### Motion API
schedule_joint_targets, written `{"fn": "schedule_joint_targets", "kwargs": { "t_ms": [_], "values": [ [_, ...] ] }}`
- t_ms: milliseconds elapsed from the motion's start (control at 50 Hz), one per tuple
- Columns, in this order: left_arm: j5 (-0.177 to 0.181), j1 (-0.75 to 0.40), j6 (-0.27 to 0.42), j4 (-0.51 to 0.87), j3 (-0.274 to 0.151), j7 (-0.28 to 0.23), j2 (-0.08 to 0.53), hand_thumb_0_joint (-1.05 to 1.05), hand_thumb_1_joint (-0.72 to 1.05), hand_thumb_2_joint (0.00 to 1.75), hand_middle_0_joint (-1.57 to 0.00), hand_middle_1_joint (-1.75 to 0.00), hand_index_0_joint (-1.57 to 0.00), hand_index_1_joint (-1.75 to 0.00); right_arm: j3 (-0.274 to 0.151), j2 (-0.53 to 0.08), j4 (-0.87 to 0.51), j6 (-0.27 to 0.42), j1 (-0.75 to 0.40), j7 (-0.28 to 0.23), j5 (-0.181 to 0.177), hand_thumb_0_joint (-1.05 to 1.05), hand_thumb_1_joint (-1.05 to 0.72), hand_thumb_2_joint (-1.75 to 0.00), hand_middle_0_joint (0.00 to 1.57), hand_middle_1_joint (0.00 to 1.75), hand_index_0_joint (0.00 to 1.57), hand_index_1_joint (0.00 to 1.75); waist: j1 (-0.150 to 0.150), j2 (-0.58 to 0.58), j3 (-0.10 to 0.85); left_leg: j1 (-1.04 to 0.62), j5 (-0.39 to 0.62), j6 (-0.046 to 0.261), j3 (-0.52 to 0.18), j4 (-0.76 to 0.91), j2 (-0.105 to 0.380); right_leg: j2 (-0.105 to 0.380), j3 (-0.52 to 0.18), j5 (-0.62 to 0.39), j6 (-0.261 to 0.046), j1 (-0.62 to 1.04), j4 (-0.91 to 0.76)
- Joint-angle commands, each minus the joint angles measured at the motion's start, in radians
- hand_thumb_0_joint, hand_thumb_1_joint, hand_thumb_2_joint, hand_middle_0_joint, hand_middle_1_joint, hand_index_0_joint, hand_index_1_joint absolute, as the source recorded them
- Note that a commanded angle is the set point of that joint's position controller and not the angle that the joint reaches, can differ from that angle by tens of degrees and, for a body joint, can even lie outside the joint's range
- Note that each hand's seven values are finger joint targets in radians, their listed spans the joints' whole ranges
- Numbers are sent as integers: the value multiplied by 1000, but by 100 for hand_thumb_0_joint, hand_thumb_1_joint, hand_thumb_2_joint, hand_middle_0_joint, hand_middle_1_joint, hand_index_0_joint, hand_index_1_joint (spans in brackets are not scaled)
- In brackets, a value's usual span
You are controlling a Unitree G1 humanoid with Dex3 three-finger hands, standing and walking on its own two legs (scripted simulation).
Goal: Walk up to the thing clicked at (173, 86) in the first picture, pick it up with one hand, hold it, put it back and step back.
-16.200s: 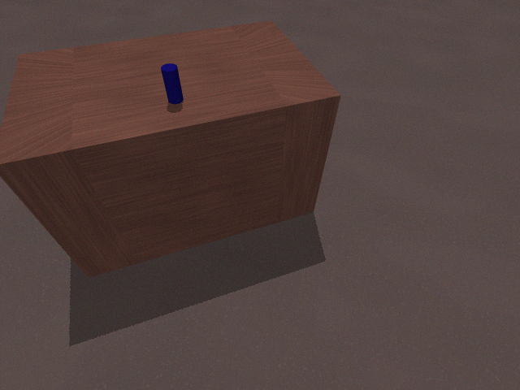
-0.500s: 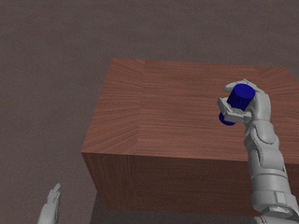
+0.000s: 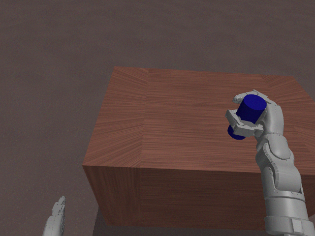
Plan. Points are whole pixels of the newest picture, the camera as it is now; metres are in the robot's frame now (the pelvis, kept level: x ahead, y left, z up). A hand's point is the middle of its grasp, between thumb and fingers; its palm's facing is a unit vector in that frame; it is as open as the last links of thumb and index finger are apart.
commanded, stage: hold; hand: right
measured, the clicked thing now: (245, 118) +0.35 -0.19 +0.16
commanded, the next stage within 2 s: none
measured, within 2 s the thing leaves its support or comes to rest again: neither
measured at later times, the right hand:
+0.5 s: hand (239, 112) +0.35 -0.17 +0.18, palm faces +0.17 +0.98 +0.01, open 6.3 cm
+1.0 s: hand (240, 116) +0.34 -0.17 +0.17, palm faces +0.19 +0.98 +0.00, open 6.3 cm
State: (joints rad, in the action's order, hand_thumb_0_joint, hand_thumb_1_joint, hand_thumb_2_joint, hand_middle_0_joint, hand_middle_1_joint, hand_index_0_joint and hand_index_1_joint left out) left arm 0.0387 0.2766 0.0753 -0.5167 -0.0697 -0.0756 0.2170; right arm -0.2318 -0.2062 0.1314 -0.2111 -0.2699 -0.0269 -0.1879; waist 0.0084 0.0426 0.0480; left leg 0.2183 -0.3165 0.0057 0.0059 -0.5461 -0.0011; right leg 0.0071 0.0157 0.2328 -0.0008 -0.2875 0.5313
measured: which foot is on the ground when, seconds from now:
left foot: down 0.00-1.00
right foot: down 0.00-1.00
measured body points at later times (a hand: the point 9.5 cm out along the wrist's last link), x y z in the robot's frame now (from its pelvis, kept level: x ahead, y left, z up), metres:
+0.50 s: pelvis +0.02 +0.00 +0.00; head +0.00 +0.03 +0.45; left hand +0.18 +0.26 -0.08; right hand +0.33 -0.22 +0.18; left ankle -0.02 +0.11 -0.73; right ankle +0.03 -0.12 -0.73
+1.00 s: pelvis +0.02 +0.01 +0.01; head +0.00 +0.03 +0.46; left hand +0.18 +0.26 -0.08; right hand +0.33 -0.22 +0.17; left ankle -0.02 +0.11 -0.73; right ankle +0.03 -0.12 -0.73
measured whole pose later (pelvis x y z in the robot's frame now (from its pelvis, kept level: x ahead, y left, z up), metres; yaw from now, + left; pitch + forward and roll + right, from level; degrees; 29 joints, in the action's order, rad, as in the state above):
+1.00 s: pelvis +0.02 +0.01 +0.01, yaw -1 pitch -2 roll -1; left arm 0.04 0.22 0.08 -0.62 -0.10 -0.06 0.23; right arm -0.23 -0.18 -0.06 -0.33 -0.17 -0.03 -0.20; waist 0.00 0.06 0.03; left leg 0.13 -0.30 0.01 0.02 -0.46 0.00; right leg 0.00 0.00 0.21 0.01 -0.20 0.45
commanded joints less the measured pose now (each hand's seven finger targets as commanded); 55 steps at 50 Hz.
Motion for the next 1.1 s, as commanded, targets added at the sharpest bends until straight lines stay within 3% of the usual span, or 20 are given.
{"fn": "schedule_joint_targets", "kwargs": {
  "t_ms": [0, 20, 40, 80, 120, 140, 180, 260, 320, 360, 440, 540, 580, 660, 760, 800, 900, 980, 1060, 1080],
  "values": [
    [-2, -91, 50, 149, -101, -6, 165, 0, -54, 4, -5, -6, -6, -5, -58, -176, -280, 55, -368, -1, -15, 0, -57, -133, 137, 144, 139, 144, 7, -58, 193, 34, 241, -14, 22, 111, -2, -3, 5, -145, -23, 188, -67],
    [-1, -101, 52, 149, -79, -5, 142, 0, -54, 4, -5, -6, -6, -5, -68, -190, -316, 56, -373, -3, -18, 0, -57, -133, 138, 144, 139, 144, -4, -50, 188, 26, 253, -15, 21, 114, 1, -6, 6, -159, -23, 190, -64],
    [-2, -109, 53, 176, -104, -8, 171, 0, -54, 4, -5, -6, -6, -5, -81, -198, -329, 56, -376, -6, -19, 0, -58, -133, 138, 143, 139, 143, 2, -60, 204, 23, 254, -13, 22, 115, -2, -3, 4, -164, -22, 204, -65],
    [-1, -87, 54, 134, -56, -3, 109, 0, -54, 4, -5, -6, -5, -5, -10, -119, -327, 46, -355, 4, -18, 0, -60, -132, 138, 143, 139, 143, 3, -41, 184, 33, 253, -10, 27, 115, -7, 1, 0, -167, -20, 212, -74],
    [0, -140, 61, 158, -64, -4, 126, 0, -54, 5, -5, -6, -5, -5, -42, -154, -337, 42, -354, 0, -20, 0, -58, -133, 138, 144, 139, 144, -13, -44, 167, 22, 223, -7, 33, 126, -9, 6, -7, -150, -18, 196, -87],
    [0, -124, 59, 124, -41, -1, 97, 0, -54, 5, -5, -6, -5, -5, -20, -126, -316, 35, -332, 4, -19, 0, -58, -133, 138, 143, 139, 143, -9, -44, 171, 22, 232, -8, 31, 123, -8, 4, -4, -158, -20, 201, -86],
    [-1, -162, 61, 148, -68, -2, 133, 0, -54, 4, -5, -6, -5, -5, -53, -164, -341, 25, -328, 3, -19, 0, -56, -133, 138, 144, 139, 144, -14, -47, 178, 8, 235, -8, 31, 129, -7, 5, -5, -161, -19, 206, -92],
    [-2, -134, 57, 124, -40, 6, 103, 0, -54, 4, -5, -6, -6, -5, -25, -129, -393, 7, -304, 5, -18, 0, -57, -133, 137, 143, 138, 143, -13, -32, 200, -19, 296, -10, 26, 127, -2, -3, 3, -217, -19, 221, -83],
    [-1, -126, 56, 135, -66, 5, 131, 0, -54, 4, -5, -6, -6, -5, -51, -152, -434, -8, -308, -2, -24, 0, -58, -133, 137, 143, 139, 143, -14, -41, 225, -42, 361, -12, 32, 122, -4, -1, 0, -292, -19, 251, -74],
    [0, -106, 45, 73, -48, 10, 103, 0, -54, 4, -5, -6, -6, -5, -22, -115, -404, -25, -273, 1, -24, 0, -60, -134, 138, 144, 140, 144, -12, -45, 170, -21, 365, -15, 30, 128, -2, -4, 4, -287, -23, 235, -78],
    [-4, -134, 54, 116, -95, 7, 160, 0, -55, 5, -5, -6, -5, -6, -44, -138, -434, -40, -311, -9, -21, 0, -58, -134, 138, 144, 139, 144, 2, -60, 166, -17, 325, -16, 30, 143, -2, -3, 3, -240, -25, 237, -91],
    [-2, -133, 57, 117, -67, 8, 126, 0, -55, 5, -6, -6, -5, -6, -72, -150, -417, -43, -288, -9, -21, 0, -59, -133, 137, 143, 138, 143, -10, -111, 178, -36, 352, -28, 22, 149, 7, -13, 9, -243, -33, 232, -82],
    [-3, -128, 56, 109, -93, 7, 152, 0, -55, 5, -6, -6, -5, -6, -51, -129, -407, -43, -272, -6, -22, 0, -57, -134, 137, 144, 139, 144, -3, -95, 178, -34, 367, -24, 25, 143, 5, -9, 5, -266, -31, 241, -87],
    [0, -177, 60, 86, -70, 12, 121, 0, -55, 6, -6, -6, -5, -6, -49, -150, -457, -23, -308, -6, -15, 0, -59, -132, 136, 142, 138, 142, -27, -31, 184, -43, 323, -17, 19, 151, 10, -15, 8, -229, -25, 232, -96],
    [1, -182, 61, 83, -71, 5, 133, 0, -55, 6, -6, -6, -5, -6, -53, -144, -431, -25, -247, -9, -20, 0, -59, -134, 138, 145, 140, 145, -21, -57, 176, -49, 326, -17, 23, 153, 6, -10, 5, -232, -25, 226, -98],
    [1, -164, 53, 62, -40, 12, 97, 0, -55, 5, -5, -6, -5, -6, -44, -128, -402, -32, -222, -1, -20, 0, -56, -134, 137, 144, 139, 144, -17, -57, 171, -46, 340, -21, 23, 154, 7, -12, 7, -237, -28, 220, -96],
    [0, -156, 56, 64, -100, 5, 165, 0, -54, 5, -5, -6, -6, -6, -50, -133, -416, -40, -235, 5, -28, 0, -55, -134, 137, 144, 139, 144, 5, -84, 174, -38, 371, -26, 25, 156, 9, -10, 7, -259, -32, 245, -98],
    [2, -147, 60, 34, -64, 6, 112, 0, -55, 6, -6, -6, -5, -6, -47, -143, -433, -22, -286, -2, -22, 0, -59, -134, 138, 144, 140, 144, -3, -76, 157, -36, 356, -24, 28, 159, 7, -12, 4, -248, -32, 244, -101],
    [2, -174, 65, 51, -85, 2, 141, 0, -55, 5, -6, -6, -5, -6, -77, -178, -457, -21, -276, -4, -23, 0, -59, -134, 138, 144, 140, 144, -18, -51, 189, -51, 356, -21, 24, 156, 10, -13, 5, -255, -30, 257, -101],
    [0, -188, 67, 68, -94, -1, 153, 0, -55, 5, -6, -6, -6, -6, -47, -157, -461, -23, -294, -2, -21, 0, -59, -133, 138, 143, 139, 143, -5, -50, 185, -46, 359, -21, 22, 158, 11, -13, 6, -253, -29, 265, -102]
  ]
}}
